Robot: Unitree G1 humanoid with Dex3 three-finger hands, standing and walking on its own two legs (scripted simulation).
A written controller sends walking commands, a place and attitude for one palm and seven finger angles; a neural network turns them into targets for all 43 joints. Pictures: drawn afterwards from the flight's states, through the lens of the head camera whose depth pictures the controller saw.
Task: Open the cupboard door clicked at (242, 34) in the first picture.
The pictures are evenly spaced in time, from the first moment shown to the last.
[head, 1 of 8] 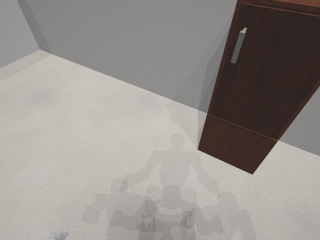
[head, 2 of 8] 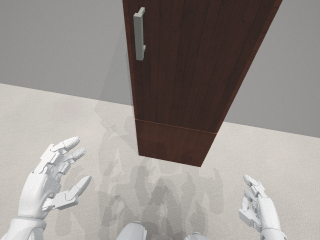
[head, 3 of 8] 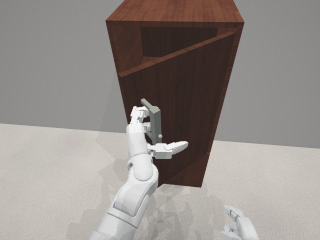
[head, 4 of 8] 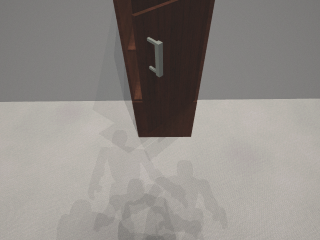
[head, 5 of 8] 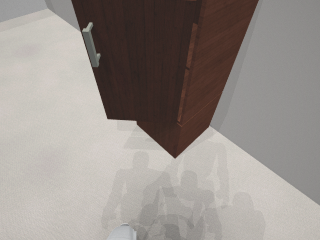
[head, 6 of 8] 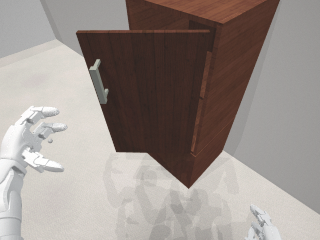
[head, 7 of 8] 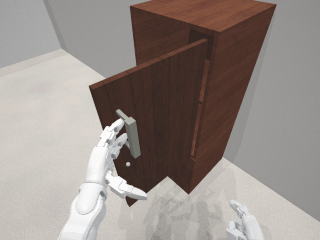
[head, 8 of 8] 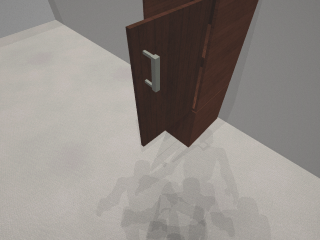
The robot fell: no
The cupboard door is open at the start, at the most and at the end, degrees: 0 86 86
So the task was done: yes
